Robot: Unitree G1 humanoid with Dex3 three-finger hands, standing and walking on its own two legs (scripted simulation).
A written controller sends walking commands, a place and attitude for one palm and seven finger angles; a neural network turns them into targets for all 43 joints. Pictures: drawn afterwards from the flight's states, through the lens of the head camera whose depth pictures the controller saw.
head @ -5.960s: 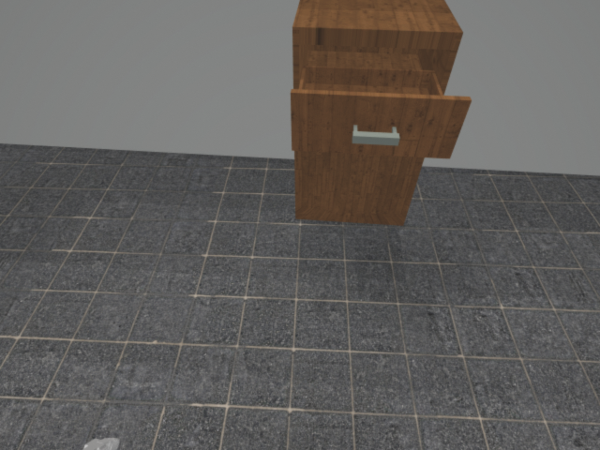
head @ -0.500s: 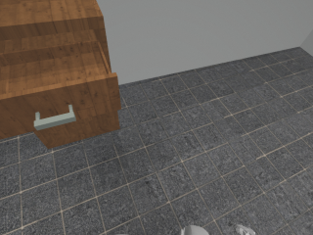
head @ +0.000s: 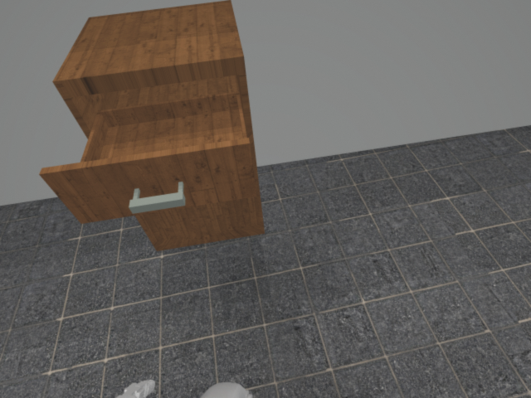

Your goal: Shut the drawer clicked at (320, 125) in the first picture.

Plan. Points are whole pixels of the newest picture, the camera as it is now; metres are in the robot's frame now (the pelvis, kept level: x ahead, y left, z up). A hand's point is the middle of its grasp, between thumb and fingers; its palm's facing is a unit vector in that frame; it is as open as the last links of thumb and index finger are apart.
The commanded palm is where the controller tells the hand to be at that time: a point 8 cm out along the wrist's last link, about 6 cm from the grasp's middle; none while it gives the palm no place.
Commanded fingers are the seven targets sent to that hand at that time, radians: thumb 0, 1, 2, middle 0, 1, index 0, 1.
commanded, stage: turn to face it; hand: left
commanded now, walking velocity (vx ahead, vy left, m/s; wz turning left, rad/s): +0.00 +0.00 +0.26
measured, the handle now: (158, 195) +0.55 +0.27 -0.07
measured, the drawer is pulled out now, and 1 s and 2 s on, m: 0.30 0.30 0.30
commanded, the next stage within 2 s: take the last steps up to it in 0.04 s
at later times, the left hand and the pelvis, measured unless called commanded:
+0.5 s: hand out of the picture -0.02 +0.26 -0.18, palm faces +0.15 -0.97 -0.17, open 7.4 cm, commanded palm none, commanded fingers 0.00 0.90 0.90 -0.20 -0.30 -0.20 -0.30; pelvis +0.02 +0.07 +0.01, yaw +5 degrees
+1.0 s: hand (188, 321) +0.29 +0.18 -0.16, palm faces +0.05 -0.98 -0.18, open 7.4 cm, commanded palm none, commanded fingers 0.00 0.90 0.90 -0.20 -0.30 -0.20 -0.30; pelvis +0.17 +0.00 -0.01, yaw +5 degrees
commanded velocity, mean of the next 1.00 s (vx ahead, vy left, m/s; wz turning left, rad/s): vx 0.25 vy -0.05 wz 0.04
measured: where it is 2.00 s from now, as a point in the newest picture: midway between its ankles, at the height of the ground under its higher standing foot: (290, 394)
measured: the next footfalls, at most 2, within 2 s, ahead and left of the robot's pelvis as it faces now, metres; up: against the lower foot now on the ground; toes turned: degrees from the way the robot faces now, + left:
left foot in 0.26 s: +0.01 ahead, +0.15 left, +0.00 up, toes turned +7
right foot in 0.90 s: +0.28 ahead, -0.09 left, +0.00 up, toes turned -2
